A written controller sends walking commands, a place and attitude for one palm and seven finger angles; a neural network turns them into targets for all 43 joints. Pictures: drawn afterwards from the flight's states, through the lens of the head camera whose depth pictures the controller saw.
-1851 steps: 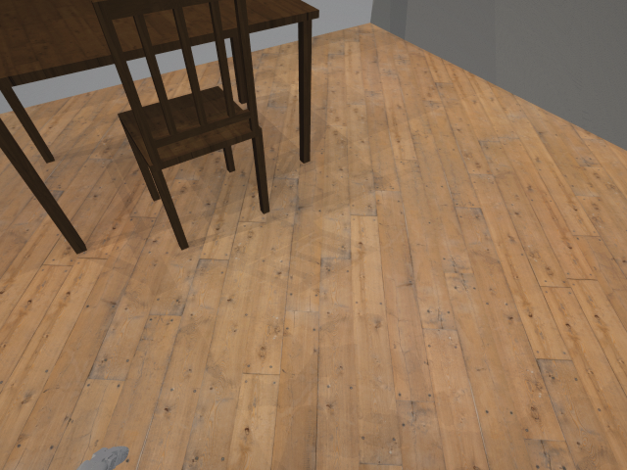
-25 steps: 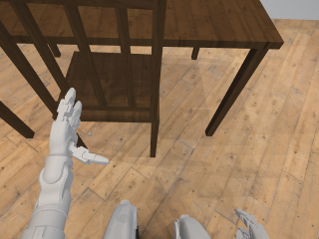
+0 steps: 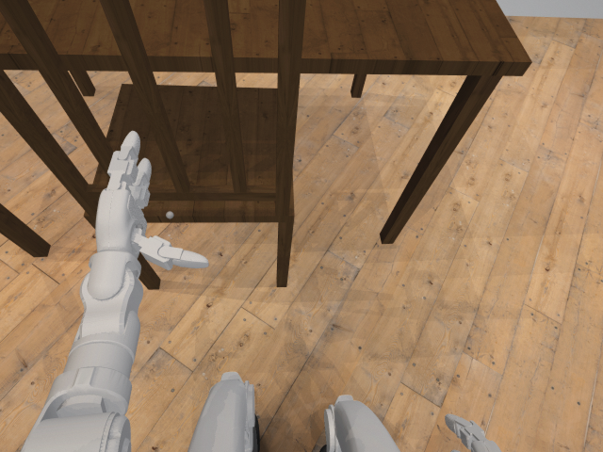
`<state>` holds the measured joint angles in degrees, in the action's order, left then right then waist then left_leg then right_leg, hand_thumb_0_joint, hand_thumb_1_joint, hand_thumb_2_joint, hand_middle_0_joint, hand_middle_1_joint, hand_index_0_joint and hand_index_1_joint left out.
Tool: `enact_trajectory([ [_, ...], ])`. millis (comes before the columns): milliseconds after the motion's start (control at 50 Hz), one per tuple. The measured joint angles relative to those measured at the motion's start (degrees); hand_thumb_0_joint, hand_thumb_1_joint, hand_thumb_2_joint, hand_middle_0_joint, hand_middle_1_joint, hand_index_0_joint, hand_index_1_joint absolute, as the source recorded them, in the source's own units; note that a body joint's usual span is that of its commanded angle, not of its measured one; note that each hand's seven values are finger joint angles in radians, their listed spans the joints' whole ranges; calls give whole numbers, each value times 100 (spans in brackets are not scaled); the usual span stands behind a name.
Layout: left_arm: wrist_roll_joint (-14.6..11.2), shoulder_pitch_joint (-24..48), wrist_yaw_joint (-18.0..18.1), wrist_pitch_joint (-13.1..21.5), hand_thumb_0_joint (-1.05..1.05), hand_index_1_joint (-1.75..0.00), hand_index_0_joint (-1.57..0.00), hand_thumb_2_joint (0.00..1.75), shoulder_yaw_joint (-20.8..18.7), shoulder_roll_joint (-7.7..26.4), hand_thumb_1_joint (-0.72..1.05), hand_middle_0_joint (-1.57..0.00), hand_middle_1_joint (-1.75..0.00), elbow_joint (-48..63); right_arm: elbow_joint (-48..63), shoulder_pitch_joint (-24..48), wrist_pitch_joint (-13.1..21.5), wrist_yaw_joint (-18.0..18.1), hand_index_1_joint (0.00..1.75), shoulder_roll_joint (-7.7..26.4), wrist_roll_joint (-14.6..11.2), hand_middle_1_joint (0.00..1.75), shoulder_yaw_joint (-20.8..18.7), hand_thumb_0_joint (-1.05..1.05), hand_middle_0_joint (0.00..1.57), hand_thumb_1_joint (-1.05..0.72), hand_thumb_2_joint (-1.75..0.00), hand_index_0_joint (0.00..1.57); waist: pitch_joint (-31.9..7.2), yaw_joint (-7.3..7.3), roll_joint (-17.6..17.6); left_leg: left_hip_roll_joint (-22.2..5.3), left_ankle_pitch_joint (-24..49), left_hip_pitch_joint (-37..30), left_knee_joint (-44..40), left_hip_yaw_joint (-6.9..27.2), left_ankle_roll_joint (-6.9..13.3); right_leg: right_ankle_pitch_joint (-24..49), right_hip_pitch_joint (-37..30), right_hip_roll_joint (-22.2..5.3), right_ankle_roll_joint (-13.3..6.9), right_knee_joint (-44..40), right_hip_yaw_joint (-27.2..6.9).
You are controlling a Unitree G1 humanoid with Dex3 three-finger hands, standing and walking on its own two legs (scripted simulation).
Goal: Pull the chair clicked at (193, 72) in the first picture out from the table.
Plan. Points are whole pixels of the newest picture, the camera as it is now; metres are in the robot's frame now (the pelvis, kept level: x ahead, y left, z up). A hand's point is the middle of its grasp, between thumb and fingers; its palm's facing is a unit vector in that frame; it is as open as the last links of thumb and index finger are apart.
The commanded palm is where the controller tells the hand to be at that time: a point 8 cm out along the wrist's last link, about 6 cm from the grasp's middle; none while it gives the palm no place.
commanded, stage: push the fingers through the gap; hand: left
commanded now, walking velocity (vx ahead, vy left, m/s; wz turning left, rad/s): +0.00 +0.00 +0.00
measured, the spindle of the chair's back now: (157, 117) +0.56 +0.21 +0.06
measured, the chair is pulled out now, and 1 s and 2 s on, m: -0.08 -0.08 -0.08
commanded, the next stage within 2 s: hook a spindle and tug to test in 0.64 s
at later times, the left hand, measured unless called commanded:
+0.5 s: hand (176, 196) +0.45 +0.17 +0.02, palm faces +0.08 -1.00 -0.03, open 16.9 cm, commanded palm +0.41 +0.22 +0.03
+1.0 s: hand (174, 205) +0.43 +0.17 +0.03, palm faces +0.07 -1.00 -0.01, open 16.2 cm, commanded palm +0.40 +0.22 +0.03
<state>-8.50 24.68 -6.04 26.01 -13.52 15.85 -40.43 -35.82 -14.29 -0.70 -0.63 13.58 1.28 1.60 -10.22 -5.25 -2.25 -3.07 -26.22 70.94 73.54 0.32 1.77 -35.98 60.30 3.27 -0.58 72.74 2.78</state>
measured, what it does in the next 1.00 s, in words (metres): stands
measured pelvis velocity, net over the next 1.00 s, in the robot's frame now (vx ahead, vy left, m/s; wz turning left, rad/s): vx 0.00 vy -0.01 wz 0.00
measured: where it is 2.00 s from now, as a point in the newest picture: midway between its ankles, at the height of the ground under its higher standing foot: outside the picture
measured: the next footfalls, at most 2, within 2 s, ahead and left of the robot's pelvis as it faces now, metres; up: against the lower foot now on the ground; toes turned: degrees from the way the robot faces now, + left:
none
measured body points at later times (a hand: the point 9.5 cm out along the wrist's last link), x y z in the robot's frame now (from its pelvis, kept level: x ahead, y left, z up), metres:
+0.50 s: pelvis +0.01 -0.01 +0.00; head +0.13 +0.01 +0.43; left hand +0.44 +0.23 +0.03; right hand +0.07 -0.27 -0.12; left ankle +0.07 +0.10 -0.62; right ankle -0.01 -0.12 -0.62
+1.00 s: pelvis +0.00 -0.01 +0.00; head +0.12 +0.02 +0.43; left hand +0.42 +0.23 +0.03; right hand +0.10 -0.26 -0.12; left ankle +0.07 +0.10 -0.62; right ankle -0.01 -0.12 -0.62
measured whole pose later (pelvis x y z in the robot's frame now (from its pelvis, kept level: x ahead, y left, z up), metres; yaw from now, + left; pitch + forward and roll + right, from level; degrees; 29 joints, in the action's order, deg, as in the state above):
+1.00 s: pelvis +0.00 -0.01 +0.00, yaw +0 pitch +24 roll -4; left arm -7.9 28.8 -6.9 29.6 -15.2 16.3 -46.7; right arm -36.1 -13.9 -3.2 -1.3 14.0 1.6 1.1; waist -10.2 -5.6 -1.9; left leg -3.2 -26.3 70.9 73.2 0.8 1.2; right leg -36.1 60.2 3.5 -1.1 72.5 3.1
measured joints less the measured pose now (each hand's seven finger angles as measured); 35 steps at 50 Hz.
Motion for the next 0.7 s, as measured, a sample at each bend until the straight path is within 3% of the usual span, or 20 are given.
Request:
enact_trajectory([
  [360,160,780,7,208,-1,-8,-6,30,-321,220,-50,-6,-8,-906,-94,-127,-223,-42,29,43,61,30,-25,1,20,-90,-89,20,31,-136,19,-33,-16,145,40,30,-52,-25,158,39,-54,59,21],
  [700,22,357,-154,322,-1,-8,-6,30,-416,221,-50,-6,-8,-614,-81,-126,-325,-82,29,14,16,29,-40,1,20,-90,-89,20,17,-74,39,-54,-47,-39,-73,5,-83,-37,-2,60,-81,-50,-13],
])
